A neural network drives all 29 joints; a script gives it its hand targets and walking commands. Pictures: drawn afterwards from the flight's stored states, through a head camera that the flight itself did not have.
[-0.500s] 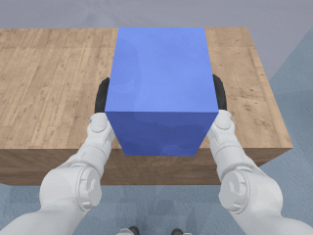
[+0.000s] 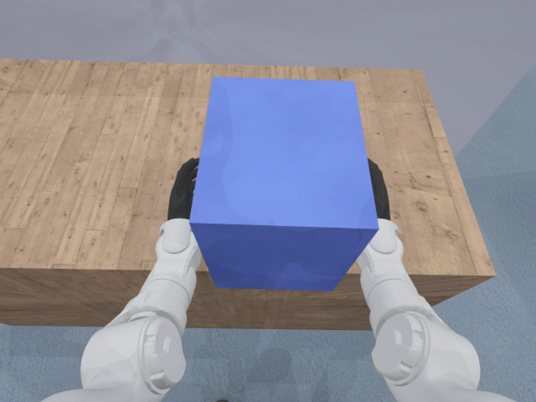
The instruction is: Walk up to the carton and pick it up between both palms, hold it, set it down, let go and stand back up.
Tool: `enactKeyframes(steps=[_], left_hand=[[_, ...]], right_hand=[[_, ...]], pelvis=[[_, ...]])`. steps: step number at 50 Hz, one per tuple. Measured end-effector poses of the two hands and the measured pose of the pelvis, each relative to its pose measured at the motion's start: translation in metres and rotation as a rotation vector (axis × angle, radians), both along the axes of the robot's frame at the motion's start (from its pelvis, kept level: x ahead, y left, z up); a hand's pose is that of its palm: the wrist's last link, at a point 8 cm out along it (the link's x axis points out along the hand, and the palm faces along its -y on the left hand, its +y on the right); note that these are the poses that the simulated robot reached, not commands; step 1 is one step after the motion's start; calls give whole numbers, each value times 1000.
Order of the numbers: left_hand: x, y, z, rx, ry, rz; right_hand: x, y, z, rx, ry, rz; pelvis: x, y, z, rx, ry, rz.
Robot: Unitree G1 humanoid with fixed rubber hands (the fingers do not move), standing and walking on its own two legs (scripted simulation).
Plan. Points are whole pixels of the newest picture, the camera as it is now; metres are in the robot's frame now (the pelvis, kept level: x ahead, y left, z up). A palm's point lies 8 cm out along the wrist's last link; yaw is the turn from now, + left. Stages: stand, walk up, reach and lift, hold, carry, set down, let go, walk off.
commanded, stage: reach and lift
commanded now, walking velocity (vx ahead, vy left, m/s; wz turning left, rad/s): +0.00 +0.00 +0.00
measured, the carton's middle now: (278, 194) +0.44 +0.00 +0.00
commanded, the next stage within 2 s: none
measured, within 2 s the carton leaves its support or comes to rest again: leaves its support in 1.88 s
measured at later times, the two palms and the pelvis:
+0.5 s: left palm (182, 210) +0.40 +0.15 +0.01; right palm (374, 209) +0.41 -0.15 +0.01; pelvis +0.00 +0.00 +0.00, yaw +0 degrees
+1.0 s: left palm (183, 210) +0.40 +0.15 +0.00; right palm (374, 210) +0.41 -0.15 +0.01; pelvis +0.00 +0.00 +0.00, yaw +0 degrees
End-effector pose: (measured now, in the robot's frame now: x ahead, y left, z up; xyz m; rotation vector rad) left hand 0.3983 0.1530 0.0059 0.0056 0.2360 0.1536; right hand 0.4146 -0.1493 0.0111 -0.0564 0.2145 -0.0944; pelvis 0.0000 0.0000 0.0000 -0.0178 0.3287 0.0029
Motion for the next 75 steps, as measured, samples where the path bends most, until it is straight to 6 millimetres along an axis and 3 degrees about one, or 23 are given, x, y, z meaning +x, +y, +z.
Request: enactKeyframes(steps=[47, 75], left_hand=[[0, 0, -1, -1, 4, 1], [-13, -2, -2, -59, -37, 22]], right_hand=[[0, 0, 0, -16, 1, 3], [-11, -1, 4, -52, -49, 16]], pelvis=[[3, -1, 2, 0, 14, 7], [-16, 0, -3, -7, 97, 7]])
